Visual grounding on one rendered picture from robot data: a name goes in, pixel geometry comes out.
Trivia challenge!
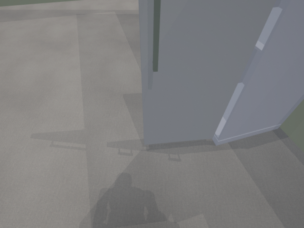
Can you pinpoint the fridge door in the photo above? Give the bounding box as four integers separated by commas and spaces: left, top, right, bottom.
139, 0, 276, 145

